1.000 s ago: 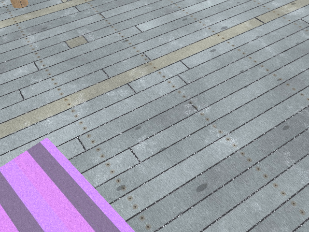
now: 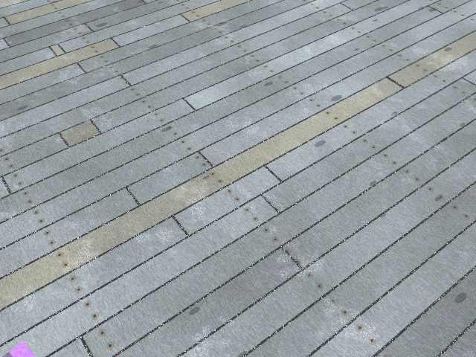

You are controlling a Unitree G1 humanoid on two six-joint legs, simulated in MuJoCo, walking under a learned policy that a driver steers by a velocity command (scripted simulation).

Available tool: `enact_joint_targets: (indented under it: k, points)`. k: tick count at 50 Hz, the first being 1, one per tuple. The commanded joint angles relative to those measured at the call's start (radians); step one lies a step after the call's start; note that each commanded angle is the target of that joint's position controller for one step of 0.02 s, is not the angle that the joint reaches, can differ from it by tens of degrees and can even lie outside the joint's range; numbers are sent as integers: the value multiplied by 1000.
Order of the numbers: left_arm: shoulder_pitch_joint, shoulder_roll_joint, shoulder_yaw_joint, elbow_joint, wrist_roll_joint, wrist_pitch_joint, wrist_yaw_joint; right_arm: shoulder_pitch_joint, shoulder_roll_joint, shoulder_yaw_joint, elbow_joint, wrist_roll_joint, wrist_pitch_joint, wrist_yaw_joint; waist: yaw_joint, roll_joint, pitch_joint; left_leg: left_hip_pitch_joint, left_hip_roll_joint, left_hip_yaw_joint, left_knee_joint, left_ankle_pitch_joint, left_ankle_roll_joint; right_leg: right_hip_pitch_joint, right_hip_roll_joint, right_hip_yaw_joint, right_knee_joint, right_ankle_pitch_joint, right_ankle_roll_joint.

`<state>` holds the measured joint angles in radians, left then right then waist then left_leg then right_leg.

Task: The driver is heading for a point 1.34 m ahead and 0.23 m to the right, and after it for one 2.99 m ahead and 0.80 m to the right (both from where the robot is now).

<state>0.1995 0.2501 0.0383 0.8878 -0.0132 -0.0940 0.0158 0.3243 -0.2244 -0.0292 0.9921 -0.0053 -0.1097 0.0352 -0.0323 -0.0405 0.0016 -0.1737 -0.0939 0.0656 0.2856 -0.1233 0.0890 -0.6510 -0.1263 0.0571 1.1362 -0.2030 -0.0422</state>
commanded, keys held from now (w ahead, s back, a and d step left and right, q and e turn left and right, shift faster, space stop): w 0.46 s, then no key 0.54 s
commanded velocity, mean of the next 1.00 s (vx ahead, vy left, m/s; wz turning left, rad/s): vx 0.33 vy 0.00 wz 0.00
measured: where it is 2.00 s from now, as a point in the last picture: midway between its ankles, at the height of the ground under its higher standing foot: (265, 297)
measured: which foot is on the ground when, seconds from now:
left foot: down 0.00-0.30, up 0.32-0.76, down 0.78-1.00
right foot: up 0.00-0.28, down 0.30-0.80, up 0.82-1.00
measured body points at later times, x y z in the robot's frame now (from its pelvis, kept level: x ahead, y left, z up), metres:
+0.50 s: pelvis +0.27 -0.08 +0.00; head +0.29 -0.10 +0.45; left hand +0.34 +0.18 -0.12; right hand +0.36 -0.35 -0.14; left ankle +0.27 +0.08 -0.66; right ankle +0.30 -0.16 -0.74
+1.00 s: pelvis +0.42 -0.05 -0.01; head +0.44 -0.04 +0.44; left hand +0.49 +0.21 -0.16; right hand +0.54 -0.30 -0.14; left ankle +0.51 +0.04 -0.74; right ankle +0.40 -0.20 -0.72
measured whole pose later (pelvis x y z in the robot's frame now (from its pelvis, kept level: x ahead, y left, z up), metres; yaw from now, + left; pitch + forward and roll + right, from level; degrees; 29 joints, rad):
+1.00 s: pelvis +0.42 -0.05 -0.01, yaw +0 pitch +1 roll +0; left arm 0.19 0.23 0.04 1.00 0.00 0.01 0.04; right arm 0.12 -0.20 -0.03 0.94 -0.02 -0.03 -0.01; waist 0.00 -0.02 0.02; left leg -0.39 -0.03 0.02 0.46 -0.09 0.05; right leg -0.35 -0.03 0.03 0.76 -0.45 0.04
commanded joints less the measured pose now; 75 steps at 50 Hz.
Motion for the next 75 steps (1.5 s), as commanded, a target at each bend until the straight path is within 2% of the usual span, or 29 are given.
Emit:
enact_joint_targets:
  k: [1, 6, 11, 13, 15, 16, 17, 18, 19, 20, 22, 27, 34, 38, 40, 41, 42, 43, 45, 47, 51, 53, 54, 55, 57, 68, 70, 72, 75]
  points:
    - [33, 43, 13, -43, 12, 5, 6, -37, -132, -21, -55, 1, -17, -20, 46, 76, 53, -90, 285, -219, -203, 70, 174, -35, -43, 4, -140, 153, 27]
    - [-157, 28, 5, -92, 1, -6, -10, 61, -163, -26, -32, 20, -1, -35, -23, 83, 58, 15, 270, -161, -182, 77, 124, 2, 11, -43, -463, 311, 38]
    - [-258, 47, 3, -142, -10, -19, -41, 118, -172, -33, -2, 25, 21, -39, -45, 98, 83, 174, 339, -186, -99, 71, 110, 0, 36, -45, -595, 192, 7]
    - [-201, 73, 14, -137, -9, -28, -49, 97, -187, -39, -4, 26, 32, -41, -1, 116, 54, 201, 351, -189, -25, 188, 91, 102, 64, -66, -636, 120, -23]
    - [80, 157, 59, -56, -6, -32, -41, 62, -157, -26, -21, 13, 39, -40, 131, 94, -116, 109, 258, -109, 307, 432, 42, 489, 89, -77, -649, 125, -81]
    - [256, 260, 84, -24, 13, -30, -35, 115, -82, 0, -49, 1, 28, -37, 155, -70, -286, -214, 149, -32, 695, 171, -18, 877, -153, 246, -646, 98, -195]
    - [306, 264, 82, -7, 12, -25, -43, 183, -7, 24, -40, 11, 2, -30, 132, -268, -381, -496, 22, -111, 930, -430, -46, 1066, -285, 638, -800, -54, -286]
    - [261, 173, 56, -14, 7, -27, -43, 105, -132, -7, -47, 39, -16, -26, 139, -166, -288, -597, 87, -197, 1039, -408, -23, 992, -253, 600, -832, -107, -240]
    - [155, 137, 42, -38, 2, -26, -42, 20, -168, -18, -76, 49, -24, -26, 112, -108, -166, -621, 143, -165, 1029, -304, -9, 843, -226, 446, -848, -22, -202]
    - [73, 109, 32, -55, 8, -25, -45, -24, -161, -20, -82, 37, -22, -33, 81, -24, -107, -571, 186, -144, 983, -214, -12, 704, -183, 336, -880, 78, -185]
    - [25, 66, 20, -51, 19, -27, -54, -9, -119, -26, -80, 23, 2, -37, 25, -36, -55, -466, 235, -142, 891, -124, -22, 549, -115, 202, -946, 162, -166]
    - [77, 104, 26, 1, 29, -25, -35, -55, -83, -30, -103, 6, 33, -48, -4, -16, -1, -468, 211, -101, 707, -14, -77, 482, -75, 16, -943, 692, -175]
    - [132, 124, 22, 53, 15, 6, -7, -240, -66, -16, -145, 6, 37, -36, 55, -44, -22, -319, 144, -74, 313, 197, -70, 538, -56, -50, -887, 659, -136]
    - [87, 117, 26, 70, -1, 25, 1, -174, -116, -33, -122, -10, 23, -29, -1, -23, -59, -199, 119, -72, 152, 193, -15, 610, -54, -14, -722, 595, -99]
    - [194, 74, 12, 76, 31, 15, -1, -68, -220, -58, -92, -29, 21, -41, 29, 130, -210, 179, 269, -203, 223, 882, 77, 439, 89, -67, -477, 263, -14]
    - [294, -13, -15, 114, 26, 17, -3, -24, -160, -44, -70, -30, 35, -44, 33, 269, -316, 329, 416, -362, 222, 942, 230, 307, 142, -66, -301, -137, 34]
    - [221, 41, -5, 106, 17, 32, -4, -19, -96, -25, -69, -14, 43, -38, -1, 251, -297, 272, 442, -449, 154, 823, 266, 256, 150, -24, -178, -461, 65]
    - [171, 78, 8, 91, 4, 49, -2, -78, -96, -18, -77, -6, 45, -34, 17, 192, -236, 185, 420, -430, 120, 590, 230, 214, 121, 12, -114, -499, 72]
    - [118, 71, 15, 89, 5, 86, 17, -209, -115, -20, -109, -5, 52, -39, 50, 121, -130, -9, 371, -384, 34, 215, 165, 211, 81, 9, -156, -407, 90]
    - [120, 50, 14, 98, 9, 107, 34, -280, -124, -24, -122, -16, 67, -48, 76, 168, -85, -160, 309, -320, -26, 11, 116, 313, 80, -20, -297, -315, 98]
    - [162, 17, 11, 142, 18, 113, 33, -265, -110, -23, -99, 0, 82, -61, 92, 168, -97, -233, 251, -242, -35, -228, 76, 498, 113, -75, -563, -41, 66]
    - [143, 38, 13, 137, 41, 117, 26, -220, -89, -18, -71, 9, 83, -61, 82, 132, -46, -275, 215, -222, -33, -408, 2, 521, 85, -53, -657, -12, 27]
    - [131, 64, 13, 124, 44, 116, 27, -210, -92, -19, -66, 3, 84, -60, 63, 97, -2, -286, 192, -205, 3, -414, -28, 485, 34, -4, -719, -84, -1]
    - [110, 110, 25, 139, 30, 109, 25, -193, -82, -23, -71, 5, 87, -64, 21, -39, 43, -186, 122, -116, 36, -322, -53, 309, 40, 8, -752, -295, -26]
    - [67, 55, 12, 138, 30, 82, 24, -191, -84, -25, -56, -2, 86, -71, 12, -72, 56, -42, 116, -100, 121, -169, -57, 204, 44, 17, -827, -343, -2]
    - [148, 33, 7, 171, 17, 58, 23, -159, -70, -25, 12, 6, 93, -66, 37, 38, 2, -10, 127, -101, 175, 83, -31, 348, 79, -33, -740, -38, 19]
    - [182, 43, 12, 186, 10, 64, 24, -136, -66, -26, 34, 13, 98, -67, 41, 14, 2, -28, 87, -62, 209, -169, -29, 350, 81, -25, -766, -252, -7]
    - [196, 82, 25, 173, -1, 63, 26, -161, -78, -31, 27, 19, 91, -66, 58, -34, 79, -171, 56, -32, 283, -389, -25, 355, 15, 80, -828, -484, -75]
    - [225, 132, 47, 173, -11, 29, 25, -239, -49, -25, -11, 29, 42, -46, 79, -124, 179, -381, 101, -31, 460, -256, -7, 458, -202, 349, -939, -474, -190]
